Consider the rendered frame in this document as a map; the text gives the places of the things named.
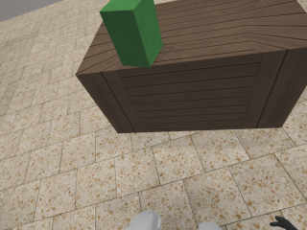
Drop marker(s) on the pedestal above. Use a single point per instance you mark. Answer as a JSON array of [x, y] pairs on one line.
[[224, 64]]

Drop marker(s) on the carton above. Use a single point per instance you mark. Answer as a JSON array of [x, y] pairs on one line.
[[134, 31]]

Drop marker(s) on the left robot thigh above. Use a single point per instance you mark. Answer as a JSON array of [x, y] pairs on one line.
[[146, 220]]

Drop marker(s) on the right robot hand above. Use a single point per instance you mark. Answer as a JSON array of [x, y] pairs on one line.
[[283, 223]]

